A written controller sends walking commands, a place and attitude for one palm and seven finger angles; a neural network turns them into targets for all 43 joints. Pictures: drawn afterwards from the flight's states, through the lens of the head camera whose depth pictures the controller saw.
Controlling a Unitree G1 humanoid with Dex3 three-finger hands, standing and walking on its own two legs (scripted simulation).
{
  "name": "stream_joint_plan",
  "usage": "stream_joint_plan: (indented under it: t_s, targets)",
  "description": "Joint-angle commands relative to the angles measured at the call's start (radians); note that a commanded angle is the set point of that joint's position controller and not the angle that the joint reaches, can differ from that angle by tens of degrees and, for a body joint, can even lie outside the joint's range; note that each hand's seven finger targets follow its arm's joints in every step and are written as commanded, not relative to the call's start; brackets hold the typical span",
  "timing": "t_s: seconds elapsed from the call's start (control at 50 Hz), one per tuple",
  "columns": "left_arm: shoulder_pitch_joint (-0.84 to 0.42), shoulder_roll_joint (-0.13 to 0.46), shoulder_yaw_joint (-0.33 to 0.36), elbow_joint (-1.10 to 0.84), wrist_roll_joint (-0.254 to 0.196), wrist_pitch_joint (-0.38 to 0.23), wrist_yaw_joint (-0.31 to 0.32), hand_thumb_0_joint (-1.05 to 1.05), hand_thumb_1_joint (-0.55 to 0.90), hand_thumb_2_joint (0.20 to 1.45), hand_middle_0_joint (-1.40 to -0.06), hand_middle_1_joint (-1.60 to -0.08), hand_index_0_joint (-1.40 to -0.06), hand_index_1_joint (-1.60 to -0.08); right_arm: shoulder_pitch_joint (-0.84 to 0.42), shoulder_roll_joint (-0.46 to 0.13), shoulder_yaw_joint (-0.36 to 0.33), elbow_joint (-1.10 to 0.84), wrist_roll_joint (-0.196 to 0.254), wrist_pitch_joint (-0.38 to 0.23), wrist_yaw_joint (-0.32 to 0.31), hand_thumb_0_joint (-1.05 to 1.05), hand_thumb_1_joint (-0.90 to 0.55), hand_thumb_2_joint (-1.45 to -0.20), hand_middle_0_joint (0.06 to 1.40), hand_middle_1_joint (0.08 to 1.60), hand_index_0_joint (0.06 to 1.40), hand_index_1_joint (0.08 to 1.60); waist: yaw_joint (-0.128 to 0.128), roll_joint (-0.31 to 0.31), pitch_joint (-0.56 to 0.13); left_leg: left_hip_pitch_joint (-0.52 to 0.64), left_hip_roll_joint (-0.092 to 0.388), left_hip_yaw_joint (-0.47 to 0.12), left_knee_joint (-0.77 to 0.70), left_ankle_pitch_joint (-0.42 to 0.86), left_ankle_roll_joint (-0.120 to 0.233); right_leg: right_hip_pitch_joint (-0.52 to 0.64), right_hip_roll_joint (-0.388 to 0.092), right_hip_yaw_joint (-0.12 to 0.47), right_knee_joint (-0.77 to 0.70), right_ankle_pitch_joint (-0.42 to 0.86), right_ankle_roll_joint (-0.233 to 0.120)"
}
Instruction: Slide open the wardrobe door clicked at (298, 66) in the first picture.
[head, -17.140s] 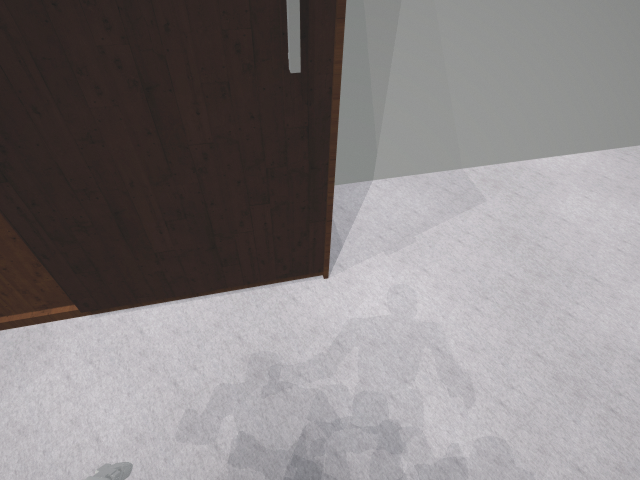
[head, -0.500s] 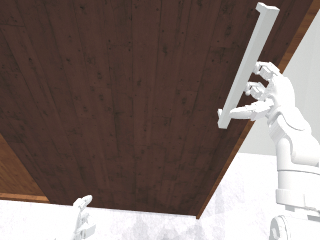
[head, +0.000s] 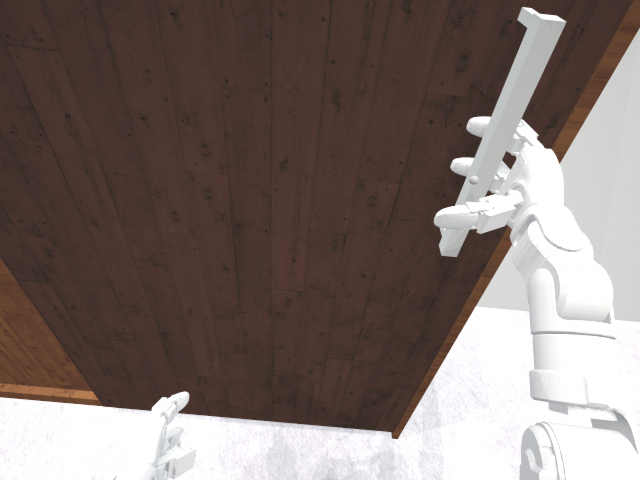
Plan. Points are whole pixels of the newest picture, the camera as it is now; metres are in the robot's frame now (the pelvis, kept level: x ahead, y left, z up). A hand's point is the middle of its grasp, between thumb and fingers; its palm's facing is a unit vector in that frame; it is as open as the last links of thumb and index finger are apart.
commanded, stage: slide the fingers in behind the handle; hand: right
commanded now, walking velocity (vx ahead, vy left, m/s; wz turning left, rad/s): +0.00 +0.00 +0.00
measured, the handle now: (482, 150) +0.45 -0.16 +0.25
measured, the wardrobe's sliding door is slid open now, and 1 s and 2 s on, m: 0.00 0.00 0.00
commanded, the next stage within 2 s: grip the handle and tug to test in 0.46 s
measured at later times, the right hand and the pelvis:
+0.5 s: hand (473, 180) +0.38 -0.13 +0.24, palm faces +0.04 +1.00 -0.01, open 14.2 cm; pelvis +0.01 +0.00 +0.00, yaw +0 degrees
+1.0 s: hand (474, 179) +0.39 -0.14 +0.24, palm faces +0.04 +1.00 -0.01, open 9.7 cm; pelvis +0.00 +0.00 +0.00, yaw -1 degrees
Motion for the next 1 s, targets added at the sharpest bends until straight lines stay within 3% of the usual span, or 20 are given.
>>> stream_joint_plan:
  t_s: [0.0,0.04,0.1,0.14,0.18,0.26,0.3,0.34,0.38,0.44,0.46,0.5,0.54,0.62,0.64,0.66,0.72,0.86,0.92,0.98]
  targets:
    - [-0.165,0.106,0.044,-0.175,0.0,-0.05,0.003,0.0,0.9,0.9,-0.2,-0.3,-0.2,-0.3,-0.462,-0.152,-0.031,-0.24,0.011,-0.065,0.012,0.0,0.5,-0.3,0.3,1.2,0.3,1.2,0.003,0.078,-0.255,-0.004,0.005,-0.08,-0.056,0.353,-0.016,0.145,0.01,0.079,-0.014,0.246,-0.048]
    - [-0.168,0.11,0.044,-0.176,0.002,-0.047,0.002,0.0,0.9,0.9,-0.2,-0.3,-0.2,-0.3,-0.417,-0.186,-0.066,-0.253,0.013,-0.068,0.012,0.0,0.5,-0.3,0.3,1.2,0.3,1.2,-0.009,0.058,-0.268,0.015,0.005,-0.083,-0.055,0.367,-0.013,0.147,0.01,0.079,-0.012,0.261,-0.047]
    - [-0.174,0.105,0.042,-0.183,0.0,-0.045,0.001,0.0,0.9,0.9,-0.2,-0.3,-0.2,-0.3,-0.399,-0.155,-0.042,-0.267,0.019,-0.064,0.019,0.0,0.5,-0.3,0.3,1.2,0.3,1.2,-0.005,0.085,-0.257,0.015,0.005,-0.078,-0.049,0.393,-0.016,0.139,0.012,0.077,-0.009,0.27,-0.047]
    - [-0.173,0.11,0.043,-0.177,-0.002,-0.042,0.002,0.0,0.9,0.9,-0.2,-0.3,-0.2,-0.3,-0.408,-0.17,-0.048,-0.252,0.02,-0.062,0.018,0.0,0.5,-0.3,0.3,1.2,0.3,1.2,-0.002,0.065,-0.243,0.003,0.004,-0.08,-0.059,0.356,-0.016,0.136,0.01,0.079,-0.013,0.243,-0.046]
    - [-0.171,0.108,0.044,-0.181,-0.002,-0.047,0.002,0.0,0.9,0.9,-0.2,-0.3,-0.2,-0.3,-0.441,-0.141,-0.021,-0.272,0.018,-0.061,0.017,0.0,0.5,-0.3,0.3,1.2,0.3,1.2,0.005,0.068,-0.247,-0.006,0.004,-0.079,-0.055,0.36,-0.016,0.144,0.012,0.08,-0.012,0.25,-0.048]
    - [-0.169,0.112,0.045,-0.176,0.0,-0.042,0.004,0.0,0.9,0.9,-0.2,-0.3,-0.2,-0.3,-0.416,-0.176,-0.05,-0.259,0.016,-0.053,0.013,0.0,0.5,-0.3,0.3,1.2,0.3,1.2,-0.001,0.075,-0.253,0.006,0.006,-0.08,-0.054,0.373,-0.017,0.137,0.013,0.079,-0.011,0.259,-0.049]
    - [-0.168,0.111,0.045,-0.176,-0.001,-0.043,0.004,0.0,0.9,0.9,-0.2,-0.3,-0.2,-0.3,-0.425,-0.168,-0.046,-0.257,0.018,-0.049,0.015,0.0,0.5,-0.3,0.3,1.2,0.3,1.2,0.003,0.091,-0.256,0.009,0.007,-0.083,-0.054,0.388,-0.021,0.134,0.018,0.076,-0.006,0.259,-0.051]
    - [-0.171,0.113,0.046,-0.177,-0.002,-0.041,0.002,0.0,0.9,0.9,-0.2,-0.3,-0.2,-0.3,-0.42,-0.164,-0.04,-0.278,0.017,-0.052,0.016,0.0,0.5,-0.3,0.3,1.2,0.3,1.2,0.001,0.06,-0.256,0.008,0.006,-0.081,-0.052,0.396,-0.016,0.144,0.016,0.078,-0.003,0.275,-0.049]
    - [-0.177,0.104,0.044,-0.182,-0.003,-0.041,0.001,0.0,0.9,0.9,-0.2,-0.3,-0.2,-0.3,-0.421,-0.123,-0.006,-0.283,0.016,-0.047,0.016,0.0,0.5,-0.3,0.3,1.2,0.3,1.2,0.006,0.047,-0.249,-0.011,0.005,-0.077,-0.048,0.393,-0.015,0.154,0.015,0.077,-0.001,0.279,-0.048]
    - [-0.166,0.117,0.047,-0.169,-0.001,-0.036,0.005,0.0,0.9,0.9,-0.2,-0.3,-0.2,-0.3,-0.413,-0.183,-0.055,-0.248,0.015,-0.044,0.011,0.0,0.5,-0.3,0.3,1.2,0.3,1.2,0.001,0.085,-0.246,-0.002,0.002,-0.079,-0.053,0.381,-0.017,0.14,0.013,0.082,-0.003,0.266,-0.049]
    - [-0.171,0.11,0.043,-0.179,-0.001,-0.037,0.004,0.0,0.9,0.9,-0.2,-0.3,-0.2,-0.3,-0.435,-0.144,-0.02,-0.264,0.015,-0.044,0.014,0.0,0.5,-0.3,0.3,1.2,0.3,1.2,0.004,0.067,-0.254,-0.004,0.007,-0.08,-0.05,0.381,-0.017,0.142,0.017,0.081,-0.005,0.266,-0.05]
    - [-0.169,0.108,0.045,-0.174,0.0,-0.039,0.003,0.0,0.9,0.9,-0.2,-0.3,-0.2,-0.3,-0.452,-0.138,-0.016,-0.26,0.014,-0.043,0.014,0.0,0.5,-0.3,0.3,1.2,0.3,1.2,0.01,0.076,-0.25,-0.012,0.005,-0.08,-0.052,0.383,-0.018,0.148,0.017,0.077,-0.001,0.264,-0.051]
    - [-0.168,0.113,0.045,-0.171,0.0,-0.035,0.004,0.0,0.9,0.9,-0.2,-0.3,-0.2,-0.3,-0.422,-0.168,-0.042,-0.249,0.015,-0.045,0.012,0.0,0.5,-0.3,0.3,1.2,0.3,1.2,0.001,0.07,-0.254,0.0,0.004,-0.079,-0.05,0.385,-0.015,0.144,0.015,0.082,-0.002,0.273,-0.048]
    - [-0.173,0.104,0.043,-0.179,-0.001,-0.037,0.003,0.0,0.9,0.9,-0.2,-0.3,-0.2,-0.3,-0.447,-0.13,-0.013,-0.264,0.016,-0.045,0.016,0.0,0.313,-0.38,0.32,1.227,0.32,1.227,0.008,0.069,-0.257,-0.008,0.005,-0.078,-0.046,0.394,-0.017,0.151,0.017,0.079,0.003,0.274,-0.049]
    - [-0.173,0.109,0.045,-0.176,-0.001,-0.036,0.002,0.0,0.9,0.9,-0.2,-0.3,-0.2,-0.3,-0.424,-0.155,-0.032,-0.265,0.015,-0.049,0.013,0.0,0.267,-0.4,0.325,1.233,0.325,1.233,0.001,0.066,-0.261,-0.001,0.004,-0.076,-0.046,0.393,-0.013,0.152,0.014,0.084,0.001,0.283,-0.047]
    - [-0.177,0.105,0.042,-0.183,0.0,-0.037,0.001,0.0,0.9,0.9,-0.2,-0.3,-0.2,-0.3,-0.437,-0.133,-0.011,-0.295,0.014,-0.052,0.013,0.0,0.22,-0.42,0.33,1.24,0.33,1.24,0.003,0.042,-0.272,0.003,0.007,-0.077,-0.04,0.409,-0.012,0.16,0.015,0.083,0.002,0.299,-0.047]
    - [-0.176,0.103,0.04,-0.18,0.0,-0.034,0.002,0.0,0.9,0.9,-0.2,-0.3,-0.2,-0.3,-0.438,-0.117,-0.002,-0.259,0.018,-0.044,0.014,0.0,0.08,-0.48,0.345,1.26,0.345,1.26,0.008,0.083,-0.247,-0.012,0.003,-0.074,-0.046,0.38,-0.016,0.145,0.015,0.082,-0.001,0.267,-0.047]
    - [-0.168,0.104,0.042,-0.173,0.0,-0.034,0.004,0.0,0.9,0.9,-0.2,-0.3,-0.2,-0.3,-0.475,-0.113,0.013,-0.258,0.009,-0.049,0.005,0.0,-0.247,-0.62,0.38,1.307,0.38,1.307,0.012,0.042,-0.254,-0.027,0.004,-0.075,-0.05,0.341,-0.011,0.158,0.012,0.09,-0.006,0.258,-0.046]
    - [-0.162,0.107,0.043,-0.165,-0.001,-0.035,0.006,0.0,0.9,0.9,-0.2,-0.3,-0.2,-0.3,-0.483,-0.13,-0.003,-0.218,0.009,-0.046,0.006,0.0,-0.387,-0.68,0.395,1.327,0.395,1.327,0.015,0.078,-0.235,-0.033,0.002,-0.075,-0.054,0.325,-0.013,0.145,0.011,0.09,-0.008,0.238,-0.047]
    - [-0.163,0.107,0.043,-0.164,-0.002,-0.036,0.008,0.0,0.9,0.9,-0.2,-0.3,-0.2,-0.3,-0.492,-0.132,0.001,-0.211,0.01,-0.052,0.009,0.0,-0.527,-0.74,0.41,1.347,0.41,1.347,0.016,0.066,-0.238,-0.032,0.002,-0.076,-0.056,0.325,-0.013,0.147,0.01,0.088,-0.009,0.241,-0.047]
